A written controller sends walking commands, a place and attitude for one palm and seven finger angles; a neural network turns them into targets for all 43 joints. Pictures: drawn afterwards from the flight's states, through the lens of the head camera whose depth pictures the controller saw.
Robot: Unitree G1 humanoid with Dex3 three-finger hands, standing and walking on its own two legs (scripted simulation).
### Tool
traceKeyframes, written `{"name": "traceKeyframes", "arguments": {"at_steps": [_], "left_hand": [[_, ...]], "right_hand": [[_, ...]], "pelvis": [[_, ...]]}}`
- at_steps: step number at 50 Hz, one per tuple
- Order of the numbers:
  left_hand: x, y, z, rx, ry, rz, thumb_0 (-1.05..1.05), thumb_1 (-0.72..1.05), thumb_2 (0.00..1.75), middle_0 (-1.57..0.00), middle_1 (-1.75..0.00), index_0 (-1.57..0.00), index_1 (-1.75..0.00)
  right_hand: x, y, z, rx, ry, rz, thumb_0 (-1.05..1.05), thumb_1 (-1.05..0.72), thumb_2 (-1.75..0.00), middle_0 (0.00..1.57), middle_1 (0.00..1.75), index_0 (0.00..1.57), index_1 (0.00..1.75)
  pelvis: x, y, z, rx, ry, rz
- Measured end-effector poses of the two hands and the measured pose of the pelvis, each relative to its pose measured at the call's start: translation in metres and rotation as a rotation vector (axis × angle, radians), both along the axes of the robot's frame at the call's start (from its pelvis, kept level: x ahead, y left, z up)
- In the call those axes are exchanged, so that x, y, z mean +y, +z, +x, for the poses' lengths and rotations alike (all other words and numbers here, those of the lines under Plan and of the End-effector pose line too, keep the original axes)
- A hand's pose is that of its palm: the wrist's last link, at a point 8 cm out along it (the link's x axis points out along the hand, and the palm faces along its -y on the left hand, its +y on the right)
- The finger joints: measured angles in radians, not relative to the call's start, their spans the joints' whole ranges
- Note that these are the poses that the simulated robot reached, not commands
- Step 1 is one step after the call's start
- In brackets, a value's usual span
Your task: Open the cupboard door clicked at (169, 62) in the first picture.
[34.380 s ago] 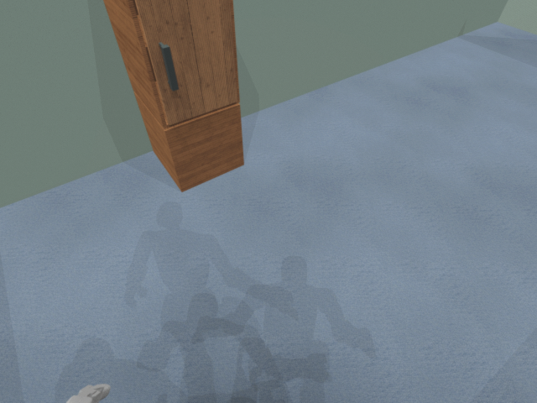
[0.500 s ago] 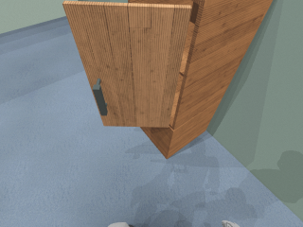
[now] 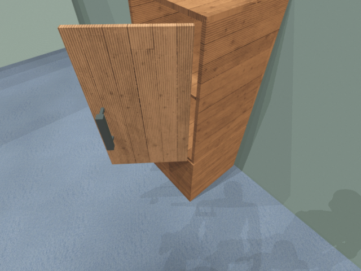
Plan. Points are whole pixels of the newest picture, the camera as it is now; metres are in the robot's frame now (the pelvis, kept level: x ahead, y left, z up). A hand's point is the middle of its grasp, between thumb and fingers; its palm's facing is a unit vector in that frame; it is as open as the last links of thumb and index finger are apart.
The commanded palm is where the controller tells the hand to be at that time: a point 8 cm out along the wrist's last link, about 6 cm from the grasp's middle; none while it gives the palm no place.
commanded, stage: look again from close up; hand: left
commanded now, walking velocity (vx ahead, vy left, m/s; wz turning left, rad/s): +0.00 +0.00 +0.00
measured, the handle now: (106, 129) +0.58 +0.28 -0.09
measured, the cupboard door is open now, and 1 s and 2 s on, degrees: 53 53 53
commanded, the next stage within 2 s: come to a stop and stand still in 0.56 s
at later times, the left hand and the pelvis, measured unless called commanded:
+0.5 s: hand out of the picture +0.03 +0.18 -0.17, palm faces +0.00 -0.98 -0.18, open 7.4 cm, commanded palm none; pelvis +0.03 +0.01 +0.00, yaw +0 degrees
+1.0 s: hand out of the picture +0.07 +0.22 -0.17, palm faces -0.02 -0.96 -0.26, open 7.4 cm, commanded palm none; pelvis +0.03 +0.02 +0.00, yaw +0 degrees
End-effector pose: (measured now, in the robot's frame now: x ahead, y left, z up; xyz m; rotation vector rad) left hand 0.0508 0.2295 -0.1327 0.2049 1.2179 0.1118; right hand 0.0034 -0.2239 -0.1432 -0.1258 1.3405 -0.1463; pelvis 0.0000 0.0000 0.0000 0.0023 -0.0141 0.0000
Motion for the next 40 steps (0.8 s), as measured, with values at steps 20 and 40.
{"name": "traceKeyframes", "arguments": {"at_steps": [20, 40], "left_hand": [[0.0, -0.01, -0.031, 0.159, 0.051, -0.029, 0.01, 0.9, 0.9, -0.2, -0.3, -0.2, -0.3], [0.019, -0.007, 0.0, 0.115, 0.042, -0.002, 0.01, 0.9, 0.9, -0.2, -0.3, -0.2, -0.3]], "right_hand": [[0.007, 0.004, 0.025, 0.026, 0.014, -0.019, 0.0, -0.91, -0.9, 0.2, 0.3, 0.2, 0.3], [0.001, 0.012, 0.074, -0.051, 0.042, -0.055, 0.0, -0.9, -0.9, 0.2, 0.3, 0.2, 0.3]], "pelvis": [[0.006, 0.004, 0.021, 0.005, -0.006, 0.003], [0.012, 0.006, 0.036, 0.003, -0.009, 0.005]]}}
